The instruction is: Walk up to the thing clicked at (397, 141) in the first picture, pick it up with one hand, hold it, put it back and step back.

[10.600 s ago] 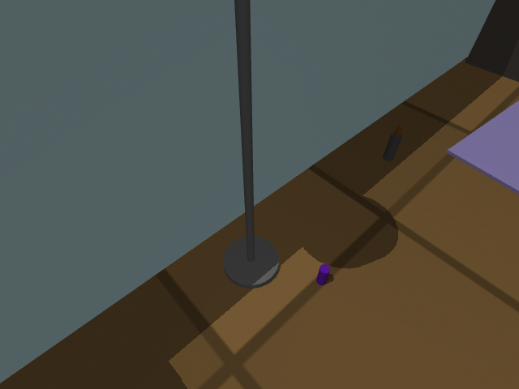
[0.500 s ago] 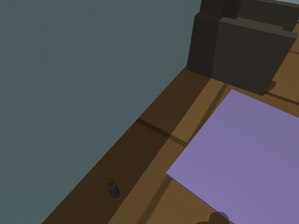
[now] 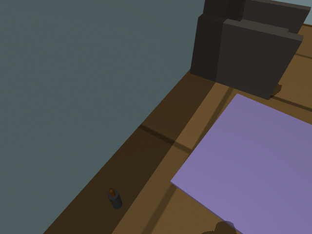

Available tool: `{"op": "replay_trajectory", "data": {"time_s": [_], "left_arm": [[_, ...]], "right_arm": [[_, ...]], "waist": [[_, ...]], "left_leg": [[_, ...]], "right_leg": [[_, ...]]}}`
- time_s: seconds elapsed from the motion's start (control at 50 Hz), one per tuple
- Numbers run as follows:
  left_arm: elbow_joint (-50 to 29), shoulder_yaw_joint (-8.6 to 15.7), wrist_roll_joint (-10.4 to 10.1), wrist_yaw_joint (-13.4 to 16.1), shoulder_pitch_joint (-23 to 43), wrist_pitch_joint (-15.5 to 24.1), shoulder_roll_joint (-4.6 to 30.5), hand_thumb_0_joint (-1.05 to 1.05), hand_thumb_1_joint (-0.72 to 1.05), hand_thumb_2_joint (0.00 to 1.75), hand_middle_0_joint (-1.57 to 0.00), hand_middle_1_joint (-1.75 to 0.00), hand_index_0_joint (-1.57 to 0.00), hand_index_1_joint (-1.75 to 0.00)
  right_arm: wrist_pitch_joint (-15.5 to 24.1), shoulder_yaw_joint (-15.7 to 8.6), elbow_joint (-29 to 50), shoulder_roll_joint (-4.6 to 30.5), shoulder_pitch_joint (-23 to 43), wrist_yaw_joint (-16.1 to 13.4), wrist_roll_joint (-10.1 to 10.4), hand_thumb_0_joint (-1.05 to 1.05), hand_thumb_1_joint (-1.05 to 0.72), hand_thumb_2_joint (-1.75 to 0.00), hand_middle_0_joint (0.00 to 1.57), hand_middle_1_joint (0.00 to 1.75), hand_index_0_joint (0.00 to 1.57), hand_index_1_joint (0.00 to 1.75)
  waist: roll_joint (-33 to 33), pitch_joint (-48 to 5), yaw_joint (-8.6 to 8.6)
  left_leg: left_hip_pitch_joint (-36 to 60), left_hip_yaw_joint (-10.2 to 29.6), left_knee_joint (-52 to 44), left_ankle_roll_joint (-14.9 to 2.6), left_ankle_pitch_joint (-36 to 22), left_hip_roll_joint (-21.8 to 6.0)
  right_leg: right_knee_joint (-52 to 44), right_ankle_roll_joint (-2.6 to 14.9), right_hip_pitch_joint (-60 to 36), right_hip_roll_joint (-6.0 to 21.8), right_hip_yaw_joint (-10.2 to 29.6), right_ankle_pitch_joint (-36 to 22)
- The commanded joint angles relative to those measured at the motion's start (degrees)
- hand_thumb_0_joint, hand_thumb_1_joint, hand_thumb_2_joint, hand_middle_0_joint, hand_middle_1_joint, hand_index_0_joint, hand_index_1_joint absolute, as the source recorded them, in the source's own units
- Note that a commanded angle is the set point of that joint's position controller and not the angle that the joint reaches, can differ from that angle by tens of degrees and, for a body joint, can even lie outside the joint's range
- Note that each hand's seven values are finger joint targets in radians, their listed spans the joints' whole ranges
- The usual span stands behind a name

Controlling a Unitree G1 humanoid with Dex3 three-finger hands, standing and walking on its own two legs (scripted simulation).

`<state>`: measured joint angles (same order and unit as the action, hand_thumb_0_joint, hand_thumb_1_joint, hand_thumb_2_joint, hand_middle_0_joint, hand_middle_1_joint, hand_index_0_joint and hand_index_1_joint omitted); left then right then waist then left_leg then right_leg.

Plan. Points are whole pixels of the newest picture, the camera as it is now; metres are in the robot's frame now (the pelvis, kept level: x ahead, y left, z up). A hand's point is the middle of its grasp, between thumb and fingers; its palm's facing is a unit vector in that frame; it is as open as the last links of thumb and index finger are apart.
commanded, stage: walk up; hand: left
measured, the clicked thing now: (114, 197) +0.46 +0.24 -0.67
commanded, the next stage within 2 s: none
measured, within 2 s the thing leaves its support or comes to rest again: neither
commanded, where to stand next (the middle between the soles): +0.07 +0.00 m, yaw +2 degrees
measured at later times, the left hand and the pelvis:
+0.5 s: hand out of the picture +0.07 +0.27 -0.15, palm faces -0.02 -0.92 -0.38, open 7.3 cm; pelvis +0.00 +0.01 -0.01, yaw +0 degrees
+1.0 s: hand out of the picture +0.08 +0.32 -0.20, palm faces -0.14 -0.93 -0.33, open 7.3 cm; pelvis -0.02 +0.04 -0.04, yaw -6 degrees
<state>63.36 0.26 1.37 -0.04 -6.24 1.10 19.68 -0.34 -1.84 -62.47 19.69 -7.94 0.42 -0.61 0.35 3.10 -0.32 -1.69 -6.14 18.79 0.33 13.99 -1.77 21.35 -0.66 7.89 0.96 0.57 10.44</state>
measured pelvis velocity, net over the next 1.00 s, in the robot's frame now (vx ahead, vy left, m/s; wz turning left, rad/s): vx -0.02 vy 0.04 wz -0.10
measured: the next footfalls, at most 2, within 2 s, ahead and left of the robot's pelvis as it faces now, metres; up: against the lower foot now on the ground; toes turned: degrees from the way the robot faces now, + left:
left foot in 0.64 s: +0.12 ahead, +0.19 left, +0.00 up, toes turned +1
right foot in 1.10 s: -0.02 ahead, -0.16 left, +0.00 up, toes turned -6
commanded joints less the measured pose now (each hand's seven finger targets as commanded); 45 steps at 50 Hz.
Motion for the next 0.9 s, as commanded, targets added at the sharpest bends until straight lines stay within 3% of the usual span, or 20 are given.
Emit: {"op": "replay_trajectory", "data": {"time_s": [0.0,0.24,0.34,0.36,0.4,0.42,0.44,0.52,0.54,0.58,0.6,0.62,0.64,0.66,0.68,0.72,0.74,0.76,0.84,0.88], "left_arm": [[-3.4,2.5,-0.2,1.0,2.1,1.1,11.9,0.0,0.9,0.9,-0.2,-0.3,-0.2,-0.3],[-3.9,2.4,-0.2,1.0,3.3,1.2,12.3,0.0,0.9,0.9,-0.2,-0.3,-0.2,-0.3],[-3.4,2.6,-0.2,1.1,2.2,1.2,12.2,0.0,0.9,0.9,-0.2,-0.3,-0.2,-0.3],[-3.8,4.2,0.2,1.3,-4.4,1.7,16.8,0.0,0.9,0.9,-0.2,-0.3,-0.2,-0.3],[-2.8,6.3,1.1,1.9,-11.4,2.1,21.0,0.0,0.9,0.9,-0.2,-0.3,-0.2,-0.3],[-3.9,7.3,1.6,2.1,-11.4,2.3,22.7,0.0,0.9,0.9,-0.2,-0.3,-0.2,-0.3],[-5.7,7.6,1.6,2.3,-9.1,2.7,22.6,0.0,0.9,0.9,-0.2,-0.3,-0.2,-0.3],[-10.3,6.2,1.5,1.3,-2.4,3.1,17.7,0.0,0.9,0.9,-0.2,-0.3,-0.2,-0.3],[-11.1,5.4,1.5,0.8,0.5,2.6,15.8,0.0,0.9,0.9,-0.2,-0.3,-0.2,-0.3],[-12.6,5.0,0.4,0.3,5.7,-0.3,13.9,0.0,0.9,0.9,-0.2,-0.3,-0.2,-0.3],[-15.5,5.9,0.3,-0.5,5.6,-2.1,13.9,0.0,0.9,0.9,-0.2,-0.3,-0.2,-0.3],[-17.7,5.7,0.2,-0.8,4.5,-3.5,11.8,0.0,0.9,0.9,-0.2,-0.3,-0.2,-0.3],[-18.0,5.6,0.2,-0.4,0.9,-4.9,10.4,0.0,0.9,0.9,-0.2,-0.3,-0.2,-0.3],[-16.4,6.6,0.0,-0.1,-6.1,-6.8,12.9,0.0,0.9,0.9,-0.2,-0.3,-0.2,-0.3],[-15.5,6.9,-0.3,-0.2,-8.6,-7.9,15.1,0.0,0.9,0.9,-0.2,-0.3,-0.2,-0.3],[-14.8,7.6,0.3,-0.9,-9.0,-8.0,16.6,0.0,0.9,0.9,-0.2,-0.3,-0.2,-0.3],[-14.5,8.1,0.6,-1.2,-10.3,-7.7,17.1,0.0,0.9,0.9,-0.2,-0.3,-0.2,-0.3],[-15.2,8.5,0.6,-1.7,-10.7,-7.7,17.1,0.0,0.9,0.9,-0.2,-0.3,-0.2,-0.3],[-19.9,9.3,2.2,-3.0,-7.5,-7.5,17.3,0.0,0.9,0.9,-0.2,-0.3,-0.2,-0.3],[-21.2,9.4,2.5,-3.4,-5.7,-7.2,17.4,0.0,0.9,0.9,-0.2,-0.3,-0.2,-0.3]], "right_arm": [[1.2,-2.6,3.6,12.3,1.7,-0.5,0.0,0.0,-0.9,-0.9,0.2,0.3,0.2,0.3],[1.0,-2.4,3.7,12.2,1.8,-0.3,0.0,0.0,-0.9,-0.9,0.2,0.3,0.2,0.3],[1.2,-2.5,3.6,12.3,1.6,-0.3,0.1,0.0,-0.9,-0.9,0.2,0.3,0.2,0.3],[0.4,-4.8,7.2,17.3,1.2,0.6,-1.4,0.0,-0.9,-0.9,0.2,0.3,0.2,0.3],[-0.5,-4.2,9.4,13.3,2.9,1.4,-1.9,0.0,-0.9,-0.9,0.2,0.3,0.2,0.3],[-0.9,-4.4,10.8,13.7,3.5,1.8,-2.4,0.0,-0.9,-0.9,0.2,0.3,0.2,0.3],[-1.0,-4.7,11.7,14.0,2.9,2.3,-2.5,0.0,-0.9,-0.9,0.2,0.3,0.2,0.3],[0.1,-5.0,11.3,13.0,-2.1,2.9,-1.1,0.0,-0.9,-0.9,0.2,0.3,0.2,0.3],[0.9,-4.3,10.3,11.8,-3.7,2.5,-0.3,0.0,-0.9,-0.9,0.2,0.3,0.2,0.3],[2.5,-4.9,6.7,12.3,-10.6,0.4,0.2,0.0,-0.9,-0.9,0.2,0.3,0.2,0.3],[2.4,-6.1,5.9,15.5,-14.9,-1.5,-0.1,0.0,-0.9,-0.9,0.2,0.3,0.2,0.3],[2.1,-7.1,5.8,19.4,-17.4,-3.0,-0.7,0.0,-0.9,-0.9,0.2,0.3,0.2,0.3],[2.2,-7.5,7.3,22.5,-16.5,-3.9,-1.3,0.0,-0.9,-0.9,0.2,0.3,0.2,0.3],[1.9,-8.1,10.4,24.3,-11.0,-4.4,-1.2,0.0,-0.9,-0.9,0.2,0.3,0.2,0.3],[1.7,-8.5,12.8,25.7,-6.4,-4.7,-0.8,0.0,-0.9,-0.9,0.2,0.3,0.2,0.3],[2.1,-8.3,14.6,23.2,-2.4,-5.2,-0.3,0.0,-0.9,-0.9,0.2,0.3,0.2,0.3],[2.3,-8.3,15.0,21.9,-2.7,-5.3,-0.4,0.0,-0.9,-0.9,0.2,0.3,0.2,0.3],[2.5,-8.2,15.1,21.5,-4.9,-5.5,-0.4,0.0,-0.9,-0.9,0.2,0.3,0.2,0.3],[3.6,-8.8,14.7,21.5,-13.7,-6.3,-0.3,0.0,-0.9,-0.9,0.2,0.3,0.2,0.3],[4.2,-8.9,15.0,22.3,-16.3,-6.5,-0.5,0.0,-0.9,-0.9,0.2,0.3,0.2,0.3]], "waist": [[-0.2,-3.8,0.35],[-0.9,-2.8,0.2],[-0.7,-5.2,0.34],[1.3,-6.4,1.86],[-7.1,-2.9,5.49],[-6.6,-0.1,5.78],[-5.7,2.7,4.93],[-10.3,2.3,1.0],[-11.3,1.6,-0.45],[-9.8,0.9,-4.47],[-6.9,3.7,-5.18],[1.0,3.4,-5.45],[9.5,0.7,-3.84],[4.9,-3.2,-0.77],[6.1,-2.4,-0.02],[4.9,-2.6,1.77],[4.1,-4.1,2.3],[5.3,-4.4,2.03],[5.8,-8.2,0.09],[6.9,-7.6,-0.98]], "left_leg": [[-1.4,5.2,-3.7,-2.23,-8.3,-6.4],[-2.3,5.1,-3.8,-2.18,-4.6,-5.9],[-0.2,4.8,-2.9,-2.41,-8.3,-6.5],[-5.2,1.9,5.1,-3.76,5.4,-3.1],[-22.9,2.6,20.9,-2.53,21.5,1.5],[-27.8,8.6,28.3,-2.45,20.7,-0.9],[-30.4,11.4,32.0,-2.48,18.1,-3.6],[-24.1,10.9,27.5,-1.28,14.9,-4.7],[-17.2,9.6,21.9,-1.0,13.9,-3.5],[-4.5,4.3,6.8,0.68,-5.7,0.3],[-7.4,3.3,4.6,0.77,-15.1,0.4],[-5.4,10.1,4.2,-1.38,-27.0,-4.4],[-7.2,23.2,2.4,-5.94,-34.0,-14.7],[-13.8,31.4,-0.2,-12.1,-22.6,-23.0],[-20.4,34.4,-2.6,-15.74,-12.2,-25.4],[-17.2,28.0,-0.8,-13.72,-2.7,-21.0],[-14.7,22.1,1.3,-10.76,-2.8,-17.1],[-13.2,20.7,3.3,-10.34,-6.4,-16.5],[-0.5,20.8,8.7,-11.21,-13.4,-16.6],[1.3,21.4,9.0,-11.99,-9.5,-17.3]], "right_leg": [[-1.7,2.65,-1.6,5.2,3.9,-13.9],[-2.6,2.51,-0.8,5.4,5.1,-12.3],[-1.5,2.63,-1.8,5.1,4.2,-14.4],[0.0,4.84,-6.3,6.0,6.6,-0.3],[-8.2,11.8,-12.1,15.7,24.4,18.9],[-10.7,15.6,-9.4,20.8,30.5,24.7],[-11.6,17.3,-6.2,22.5,31.1,27.5],[-9.5,14.3,-0.4,15.9,16.8,9.8],[-7.1,12.95,4.0,13.5,11.8,-0.2],[8.2,7.56,12.3,6.3,1.1,-15.6],[18.3,4.48,12.6,2.0,-1.8,-12.8],[27.3,2.63,18.6,-3.1,-0.6,-0.2],[36.2,2.12,21.5,-5.7,5.6,26.4],[44.6,1.53,15.3,-4.3,10.6,25.7],[51.1,1.7,12.2,-3.6,11.7,24.5],[57.1,1.7,17.1,-2.8,13.2,18.1],[57.6,1.9,19.0,-3.4,14.4,15.5],[58.5,1.32,20.9,-3.8,14.1,14.5],[55.2,0.06,27.6,-3.2,14.5,15.1],[50.7,-0.11,29.6,-1.9,13.7,16.2]]}}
